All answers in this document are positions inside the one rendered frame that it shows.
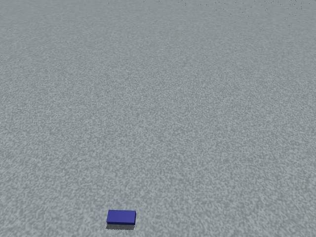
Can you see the carton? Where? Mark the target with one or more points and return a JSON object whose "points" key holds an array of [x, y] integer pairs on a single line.
{"points": [[121, 217]]}

